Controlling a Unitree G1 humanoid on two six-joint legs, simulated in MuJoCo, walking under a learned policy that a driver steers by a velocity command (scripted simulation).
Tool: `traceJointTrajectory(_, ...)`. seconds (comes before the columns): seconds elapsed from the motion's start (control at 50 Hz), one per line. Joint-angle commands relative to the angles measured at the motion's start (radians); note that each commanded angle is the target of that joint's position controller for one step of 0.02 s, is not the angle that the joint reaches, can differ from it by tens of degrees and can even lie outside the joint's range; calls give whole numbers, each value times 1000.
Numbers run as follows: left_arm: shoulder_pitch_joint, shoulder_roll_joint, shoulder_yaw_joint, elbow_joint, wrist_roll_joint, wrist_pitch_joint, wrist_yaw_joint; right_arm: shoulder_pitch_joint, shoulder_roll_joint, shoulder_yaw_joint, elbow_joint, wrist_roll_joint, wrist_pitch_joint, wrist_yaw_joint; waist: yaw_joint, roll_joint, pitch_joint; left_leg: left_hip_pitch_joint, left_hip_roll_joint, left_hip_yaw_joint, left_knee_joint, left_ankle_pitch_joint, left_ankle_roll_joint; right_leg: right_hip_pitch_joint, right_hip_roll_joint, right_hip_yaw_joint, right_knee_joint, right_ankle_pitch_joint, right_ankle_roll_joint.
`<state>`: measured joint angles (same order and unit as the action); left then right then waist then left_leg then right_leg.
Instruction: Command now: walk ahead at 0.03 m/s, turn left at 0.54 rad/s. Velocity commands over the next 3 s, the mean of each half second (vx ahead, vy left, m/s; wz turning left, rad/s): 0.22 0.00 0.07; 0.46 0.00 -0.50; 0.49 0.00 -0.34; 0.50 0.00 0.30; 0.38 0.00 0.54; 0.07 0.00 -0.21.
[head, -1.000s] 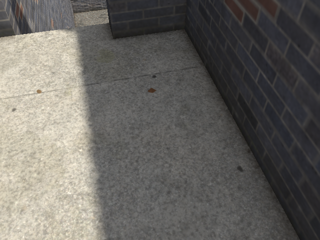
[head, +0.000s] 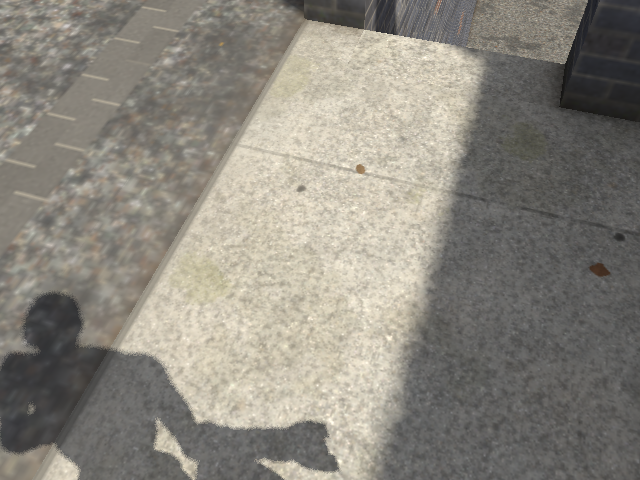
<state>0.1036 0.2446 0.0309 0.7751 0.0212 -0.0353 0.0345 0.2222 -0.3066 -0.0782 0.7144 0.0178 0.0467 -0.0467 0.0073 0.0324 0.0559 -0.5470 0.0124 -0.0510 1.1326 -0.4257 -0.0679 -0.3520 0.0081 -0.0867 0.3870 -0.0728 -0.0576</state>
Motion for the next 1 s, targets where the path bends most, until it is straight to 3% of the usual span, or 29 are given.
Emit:
traceJointTrajectory(0.02,-13,162,42,-53,-6,-3,6,62,-25,2,-74,-7,0,2,-6,-129,-160,41,48,9,-96,34,2,134,-298,203,-164,105,-243)
traceJointTrajectory(0.06,-27,182,47,-53,-10,5,2,52,-23,8,-85,-10,-2,10,-8,-133,-170,115,46,27,-196,39,18,113,-296,171,-164,73,-236)
traceJointTrajectory(0.1,-29,203,52,-42,-28,4,-5,48,-39,6,-92,-8,-3,12,-5,-145,-161,178,33,45,-300,56,36,106,-294,157,-168,18,-218)
traceJointTrajectory(0.16,-20,216,55,-22,-60,7,-22,117,-48,0,-70,-5,-9,26,-44,-156,-164,348,-4,109,-540,114,97,48,-286,158,-171,-326,-164)
traceJointTrajectory(0.18,-13,189,47,-15,-58,12,-29,165,-45,-3,-40,-10,-11,35,-63,-155,-165,441,-36,136,-616,109,123,-6,-251,130,-128,-419,-128)
traceJointTrajectory(0.2,-7,123,26,-10,-50,9,-41,230,-40,-2,-12,-14,-14,36,-84,-108,-164,575,-17,92,-700,58,150,-110,-189,81,-30,-494,-59)
traceJointTrajectory(0.22,-28,16,-8,-32,-27,0,-67,293,-99,-13,-10,-20,-18,26,-94,124,-153,683,240,-265,-851,-130,222,-311,-82,-27,327,-516,34)
traceJointTrajectory(0.24,-74,88,20,-68,-40,-18,-70,249,-254,-46,-35,-31,-35,27,-86,207,-19,546,416,-558,-998,-296,375,-555,-20,46,499,-496,32)
traceJointTrajectory(0.26,-120,166,43,-76,-64,-29,-64,205,-206,-39,-42,-43,-69,27,-87,137,43,475,399,-550,-1055,-350,384,-563,-62,161,601,-398,14)
traceJointTrajectory(0.28,-65,178,53,-54,-73,-28,-63,137,-145,-20,-43,-33,-99,26,-36,142,66,497,352,-452,-1052,-269,327,-589,-61,213,614,-275,-1)
traceJointTrajectory(0.3,-9,172,57,-11,-64,-24,-58,99,-101,-9,-46,-24,-118,27,-14,130,41,534,303,-341,-1039,-141,269,-568,-64,236,623,-192,2)
traceJointTrajectory(0.32,23,168,61,17,-54,-23,-54,88,-79,-3,-41,-19,-130,26,-10,118,27,547,270,-240,-1038,-17,230,-543,-50,248,644,-117,12)
traceJointTrajectory(0.34,50,152,64,36,-53,-24,-50,97,-58,2,-38,-26,-141,26,-6,93,1,546,239,-147,-1021,106,199,-508,-41,247,669,-60,17)
traceJointTrajectory(0.38,62,117,61,49,-54,-22,-50,144,-45,2,-15,-35,-150,26,-18,70,-18,559,217,-36,-1006,241,184,-499,-32,235,688,23,34)
traceJointTrajectory(0.48,-2,94,58,7,-46,-15,-56,186,-53,-2,30,-40,-150,20,-52,76,39,573,231,62,-1030,329,198,-535,-38,227,567,136,72)
traceJointTrajectory(0.64,-178,22,17,-115,-49,-33,-117,267,-76,-7,101,-18,-128,13,-114,44,117,694,273,206,-960,645,182,-511,-48,39,297,59,7)
traceJointTrajectory(0.7,-142,51,29,-147,-53,-34,-132,238,-124,-14,93,-13,-113,2,-52,102,24,691,274,256,-780,1200,169,-295,34,-70,267,-73,-55)
traceJointTrajectory(0.72,-54,86,46,-136,-56,-30,-130,224,-142,-18,90,-12,-108,-4,5,128,-41,678,275,262,-654,1370,164,-168,73,-87,273,-113,-80)
traceJointTrajectory(0.74,89,148,74,-111,-58,-28,-122,204,-161,-22,85,-9,-106,-5,87,128,-134,616,262,264,-471,1396,152,49,101,-69,224,-81,-119)
traceJointTrajectory(0.76,253,211,106,-76,-53,-19,-99,173,-169,-21,71,-2,-119,-3,183,86,-215,413,221,263,-224,1198,115,356,68,37,144,-13,-168)
traceJointTrajectory(0.78,325,312,123,-60,-45,-10,-72,250,-18,23,24,-40,-148,21,101,-212,-326,-55,54,220,190,87,59,775,-228,513,176,-6,-316)
traceJointTrajectory(0.8,341,288,110,-78,-35,-22,-66,235,-35,34,-3,-7,-195,37,108,-185,-533,-191,-56,-40,401,-163,58,879,-382,957,-18,-164,-445)
traceJointTrajectory(0.82,323,221,94,-69,-29,-26,-65,89,-100,13,-39,29,-216,44,148,-112,-393,-282,9,-94,379,-60,81,788,-327,799,-72,-133,-364)
traceJointTrajectory(0.84,244,184,83,-77,-43,-32,-66,46,-94,19,-64,29,-222,40,97,-55,-248,-276,52,-74,278,28,94,610,-278,647,-82,-70,-316)
traceJointTrajectory(0.86,159,157,73,-98,-45,-36,-69,39,-88,15,-55,3,-218,31,38,14,-162,-222,83,-57,196,65,86,435,-226,551,-101,16,-282)
traceJointTrajectory(0.9,87,132,65,-131,-31,-38,-63,89,-93,2,-52,-20,-189,32,-34,-17,-103,-107,118,-53,116,111,63,234,-170,457,-156,104,-274)
traceJointTrajectory(0.92,81,138,68,-132,-37,-42,-59,102,-82,3,-56,-27,-177,33,-47,-29,-89,-93,123,-40,74,122,45,181,-159,434,-174,140,-279)
traceJointTrajectory(0.96,93,158,71,-123,-39,-47,-51,72,-62,10,-74,-40,-162,31,-51,-45,-60,-76,119,-8,-33,173,14,78,-132,364,-186,221,-269)
traceJointTrajectory(1.0,110,174,74,-115,-40,-42,-39,-20,-40,22,-105,-46,-161,29,-26,-67,-39,-53,93,21,-199,297,-5,14,-82,305,-174,224,-235)
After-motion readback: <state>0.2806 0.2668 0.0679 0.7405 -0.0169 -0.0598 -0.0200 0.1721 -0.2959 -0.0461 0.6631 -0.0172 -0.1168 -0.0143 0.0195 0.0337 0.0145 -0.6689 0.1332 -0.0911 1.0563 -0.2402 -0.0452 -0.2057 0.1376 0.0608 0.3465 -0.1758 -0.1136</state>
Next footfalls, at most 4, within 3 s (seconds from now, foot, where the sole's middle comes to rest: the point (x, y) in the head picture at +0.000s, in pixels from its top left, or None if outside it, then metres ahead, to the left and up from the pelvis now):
0.22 left None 0.04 0.14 -0.77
0.76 right None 0.37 -0.09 -0.77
1.22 left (338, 355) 0.71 0.01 -0.77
1.72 right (483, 317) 0.81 -0.33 -0.77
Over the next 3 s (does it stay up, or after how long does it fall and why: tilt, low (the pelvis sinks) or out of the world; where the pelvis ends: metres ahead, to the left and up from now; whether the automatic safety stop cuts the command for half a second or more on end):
stays up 1.19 -0.25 0.00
